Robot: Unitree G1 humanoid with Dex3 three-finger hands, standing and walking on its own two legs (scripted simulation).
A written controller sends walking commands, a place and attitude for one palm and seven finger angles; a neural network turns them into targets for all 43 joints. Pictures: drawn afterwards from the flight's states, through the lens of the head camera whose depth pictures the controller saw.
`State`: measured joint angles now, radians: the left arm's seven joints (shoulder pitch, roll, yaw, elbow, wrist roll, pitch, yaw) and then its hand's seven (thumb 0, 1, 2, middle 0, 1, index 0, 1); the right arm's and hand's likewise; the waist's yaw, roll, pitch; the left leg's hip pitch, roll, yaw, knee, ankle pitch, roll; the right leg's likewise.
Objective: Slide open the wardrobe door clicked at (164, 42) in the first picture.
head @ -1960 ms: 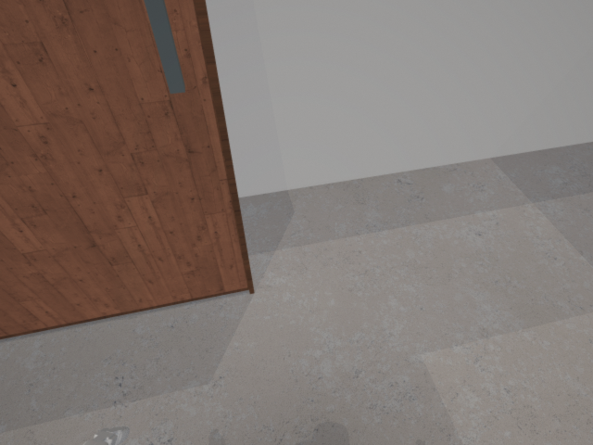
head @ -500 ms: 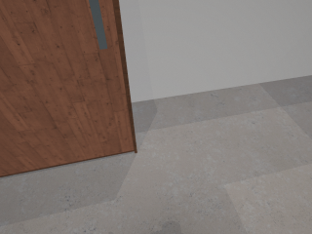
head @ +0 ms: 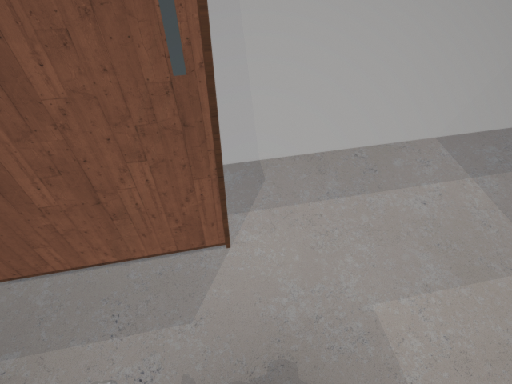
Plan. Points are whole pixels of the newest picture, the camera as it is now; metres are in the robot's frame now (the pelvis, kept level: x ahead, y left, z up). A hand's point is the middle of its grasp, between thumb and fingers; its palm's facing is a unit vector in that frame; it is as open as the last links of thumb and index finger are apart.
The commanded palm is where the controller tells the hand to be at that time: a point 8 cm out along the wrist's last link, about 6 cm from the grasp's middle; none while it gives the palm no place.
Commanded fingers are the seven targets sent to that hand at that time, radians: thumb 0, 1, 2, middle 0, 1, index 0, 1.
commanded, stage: turn to face it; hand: right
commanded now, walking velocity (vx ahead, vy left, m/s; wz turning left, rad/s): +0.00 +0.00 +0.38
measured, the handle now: (172, 30) +0.74 +0.22 +0.20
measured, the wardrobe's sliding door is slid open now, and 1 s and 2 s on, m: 0.00 0.00 0.00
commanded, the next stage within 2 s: take the last steps up to it in 0.42 s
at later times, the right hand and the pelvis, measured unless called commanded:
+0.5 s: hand out of the picture +0.07 -0.19 -0.18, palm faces -0.14 +0.96 -0.24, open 7.4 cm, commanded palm none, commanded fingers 0.00 -0.90 -0.90 0.20 0.30 0.20 0.30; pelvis -0.02 -0.01 -0.01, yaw +10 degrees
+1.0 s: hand out of the picture +0.12 -0.19 -0.19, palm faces -0.24 +0.96 -0.10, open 7.4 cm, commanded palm none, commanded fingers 0.00 -0.90 -0.90 0.20 0.30 0.20 0.30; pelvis +0.05 -0.02 +0.00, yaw +17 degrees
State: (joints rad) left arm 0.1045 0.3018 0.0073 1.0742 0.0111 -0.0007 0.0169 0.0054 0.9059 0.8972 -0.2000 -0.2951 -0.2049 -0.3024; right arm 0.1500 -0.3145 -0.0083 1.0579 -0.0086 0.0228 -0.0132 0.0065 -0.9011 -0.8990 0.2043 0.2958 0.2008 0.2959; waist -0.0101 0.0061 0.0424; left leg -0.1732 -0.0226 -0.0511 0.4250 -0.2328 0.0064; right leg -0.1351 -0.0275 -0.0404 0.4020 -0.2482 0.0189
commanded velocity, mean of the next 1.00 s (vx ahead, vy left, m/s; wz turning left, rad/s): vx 0.15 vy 0.08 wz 0.24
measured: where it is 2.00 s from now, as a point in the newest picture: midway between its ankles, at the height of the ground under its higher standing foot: (221, 377)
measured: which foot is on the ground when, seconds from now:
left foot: down 0.00-0.84, up 0.86-1.00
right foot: down 0.00-0.52, up 0.54-0.82, down 0.84-1.00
